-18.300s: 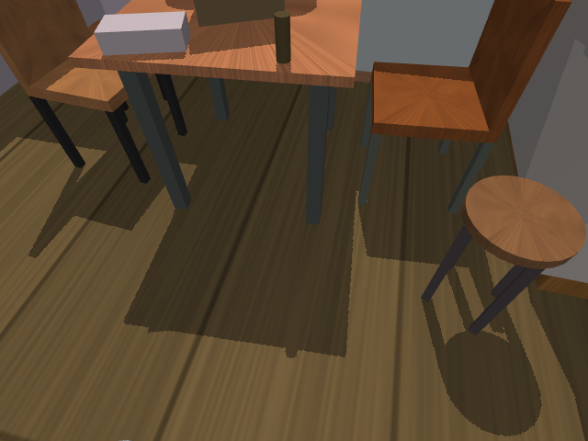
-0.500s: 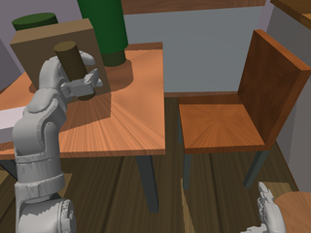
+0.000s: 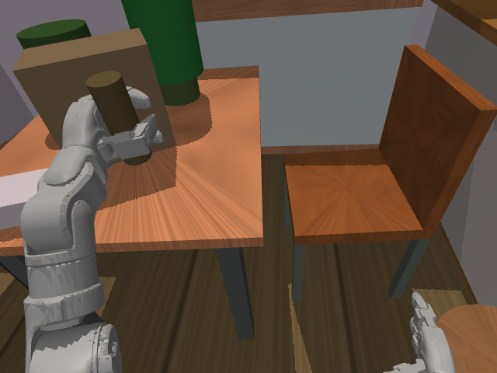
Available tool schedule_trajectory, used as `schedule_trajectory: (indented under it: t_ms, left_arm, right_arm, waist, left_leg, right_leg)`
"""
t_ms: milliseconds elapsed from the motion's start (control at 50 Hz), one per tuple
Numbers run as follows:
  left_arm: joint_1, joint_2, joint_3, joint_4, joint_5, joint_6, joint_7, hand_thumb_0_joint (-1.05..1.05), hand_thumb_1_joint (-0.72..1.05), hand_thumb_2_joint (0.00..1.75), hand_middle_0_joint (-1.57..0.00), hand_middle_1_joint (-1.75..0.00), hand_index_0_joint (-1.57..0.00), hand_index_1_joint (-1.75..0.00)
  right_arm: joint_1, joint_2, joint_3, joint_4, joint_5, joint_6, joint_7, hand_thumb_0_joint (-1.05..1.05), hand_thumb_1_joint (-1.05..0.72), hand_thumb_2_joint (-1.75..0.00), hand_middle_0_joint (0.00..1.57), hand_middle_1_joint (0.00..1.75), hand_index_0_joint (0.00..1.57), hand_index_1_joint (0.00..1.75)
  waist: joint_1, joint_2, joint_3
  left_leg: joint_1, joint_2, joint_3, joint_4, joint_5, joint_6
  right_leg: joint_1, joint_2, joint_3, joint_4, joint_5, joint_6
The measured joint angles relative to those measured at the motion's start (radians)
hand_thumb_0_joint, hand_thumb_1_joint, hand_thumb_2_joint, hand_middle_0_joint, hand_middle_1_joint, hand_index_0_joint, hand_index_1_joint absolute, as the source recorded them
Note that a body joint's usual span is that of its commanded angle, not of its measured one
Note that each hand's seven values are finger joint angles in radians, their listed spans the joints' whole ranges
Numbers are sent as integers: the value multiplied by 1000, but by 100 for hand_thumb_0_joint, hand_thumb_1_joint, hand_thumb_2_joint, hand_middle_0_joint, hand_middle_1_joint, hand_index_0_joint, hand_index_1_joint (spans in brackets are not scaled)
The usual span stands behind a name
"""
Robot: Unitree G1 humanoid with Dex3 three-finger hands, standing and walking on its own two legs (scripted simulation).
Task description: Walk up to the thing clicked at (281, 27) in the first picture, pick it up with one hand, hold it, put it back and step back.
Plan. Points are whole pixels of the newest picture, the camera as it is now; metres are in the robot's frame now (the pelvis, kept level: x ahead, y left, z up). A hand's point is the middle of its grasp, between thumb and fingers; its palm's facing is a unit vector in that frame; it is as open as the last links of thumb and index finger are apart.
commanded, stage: hold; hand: left
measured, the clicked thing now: (122, 121) +0.34 +0.18 +0.29
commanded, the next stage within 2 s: crouch in 0.58 s
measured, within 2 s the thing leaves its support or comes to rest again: neither
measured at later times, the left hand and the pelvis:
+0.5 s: hand (139, 122) +0.34 +0.16 +0.28, palm faces +0.10 -1.00 +0.01, open 5.1 cm; pelvis +0.00 +0.00 +0.00, yaw +0 degrees
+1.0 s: hand (148, 140) +0.37 +0.17 +0.24, palm faces +0.12 -0.99 +0.03, open 5.1 cm; pelvis -0.01 +0.00 +0.00, yaw +0 degrees
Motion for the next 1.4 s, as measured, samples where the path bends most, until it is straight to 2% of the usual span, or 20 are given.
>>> schedule_trajectory:
  t_ms: [160,280,500,600,700,840,920,1000,1160,1400]
  left_arm:
    - [-85,34,5,84,-4,4,-24,-1,18,116,-103,-118,-102,-118]
    - [-71,23,1,99,-16,28,-37,-1,18,116,-102,-118,-102,-118]
    - [-55,1,-2,51,2,2,10,-1,19,115,-102,-118,-101,-119]
    - [-75,23,7,59,4,1,-4,-1,19,115,-102,-118,-101,-119]
    - [-95,40,12,105,-6,12,-32,-1,18,116,-102,-118,-102,-119]
    - [-60,23,2,132,-16,18,-40,-1,18,116,-103,-117,-103,-118]
    - [-72,14,-4,204,-6,-30,-15,-1,18,117,-103,-117,-103,-118]
    - [-90,19,-7,296,16,-114,-3,-1,18,117,-103,-117,-103,-118]
    - [-81,38,-8,438,47,-290,-18,0,18,117,-103,-117,-103,-117]
    - [-65,43,-16,576,58,-491,-41,0,17,117,-103,-117,-103,-117]
  right_arm:
    - [-15,-9,7,25,1,-6,-12,-1,54,-6,5,5,5,5]
    - [-1,-1,19,-6,5,-7,6,-1,55,-6,5,5,5,5]
    - [2,10,8,-6,0,-8,4,-1,55,-6,5,5,6,5]
    - [5,-2,2,4,0,-6,-4,-1,54,-6,5,5,6,5]
    - [0,-8,15,9,2,-8,-3,-1,54,-6,5,5,5,5]
    - [-12,2,14,23,-2,-19,8,-1,56,-5,5,5,6,5]
    - [-27,5,9,50,-7,-29,-2,-1,57,-5,6,5,6,5]
    - [-35,3,7,71,-14,-47,-13,-1,57,-5,6,5,6,5]
    - [-40,-12,3,100,-29,-63,-26,-1,56,-5,6,5,6,5]
    - [-72,-2,16,117,-39,-53,-28,-1,55,-5,5,5,6,5]
  waist:
    - [0,5,-18]
    - [1,9,-21]
    - [-3,0,0]
    - [-4,8,-14]
    - [2,12,-20]
    - [3,9,-10]
    - [-4,-4,5]
    - [-20,-22,18]
    - [-43,-34,31]
    - [-46,-37,28]
  left_leg:
    - [3,-2,-1,-1,0,2]
    - [2,-3,4,-10,5,3]
    - [-8,1,3,1,5,1]
    - [-3,1,3,3,2,2]
    - [2,1,2,-4,6,1]
    - [-7,-2,-1,-11,16,1]
    - [-18,-3,-3,-9,20,0]
    - [-38,0,-2,-3,22,-2]
    - [-71,11,5,11,16,-4]
    - [-81,11,9,5,9,0]
  right_leg:
    - [4,-2,-1,-3,1,1]
    - [0,-2,4,-9,6,2]
    - [-9,1,4,1,7,0]
    - [-3,2,4,-1,5,1]
    - [1,1,3,-5,8,0]
    - [-9,-1,0,-5,12,0]
    - [-23,-2,-1,4,12,-2]
    - [-45,1,0,13,13,-5]
    - [-77,11,8,15,18,-6]
    - [-83,11,12,-4,19,-2]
